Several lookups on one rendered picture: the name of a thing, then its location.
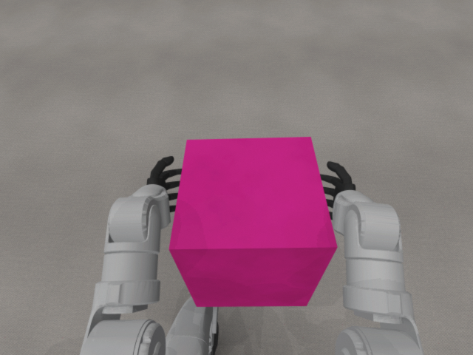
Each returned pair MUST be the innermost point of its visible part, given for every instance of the right robot upper arm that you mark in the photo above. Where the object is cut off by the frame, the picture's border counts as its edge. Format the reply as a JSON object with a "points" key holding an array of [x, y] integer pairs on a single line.
{"points": [[357, 340]]}

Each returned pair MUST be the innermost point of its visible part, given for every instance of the robot right forearm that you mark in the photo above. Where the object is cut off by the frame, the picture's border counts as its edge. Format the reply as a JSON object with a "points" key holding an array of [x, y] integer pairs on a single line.
{"points": [[375, 288]]}

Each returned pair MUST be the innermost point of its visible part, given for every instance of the right robot hand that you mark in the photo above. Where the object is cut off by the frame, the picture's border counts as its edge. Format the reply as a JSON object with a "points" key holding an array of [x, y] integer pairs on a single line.
{"points": [[342, 184]]}

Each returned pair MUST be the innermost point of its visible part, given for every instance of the left robot hand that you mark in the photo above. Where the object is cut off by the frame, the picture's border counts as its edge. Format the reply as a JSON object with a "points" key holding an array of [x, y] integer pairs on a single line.
{"points": [[158, 177]]}

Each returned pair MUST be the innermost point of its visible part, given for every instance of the left robot upper arm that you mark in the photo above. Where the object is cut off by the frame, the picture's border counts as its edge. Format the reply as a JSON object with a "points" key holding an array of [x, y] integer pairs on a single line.
{"points": [[126, 337]]}

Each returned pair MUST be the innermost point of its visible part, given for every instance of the carton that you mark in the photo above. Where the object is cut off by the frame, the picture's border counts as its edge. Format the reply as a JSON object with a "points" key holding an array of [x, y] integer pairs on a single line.
{"points": [[251, 225]]}

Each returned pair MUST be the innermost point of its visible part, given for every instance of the robot left forearm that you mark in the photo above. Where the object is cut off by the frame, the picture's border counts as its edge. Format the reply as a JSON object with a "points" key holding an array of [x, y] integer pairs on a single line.
{"points": [[129, 277]]}

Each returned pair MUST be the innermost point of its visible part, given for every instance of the left robot thigh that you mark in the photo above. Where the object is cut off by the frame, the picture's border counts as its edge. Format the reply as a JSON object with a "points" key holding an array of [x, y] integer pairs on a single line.
{"points": [[189, 333]]}

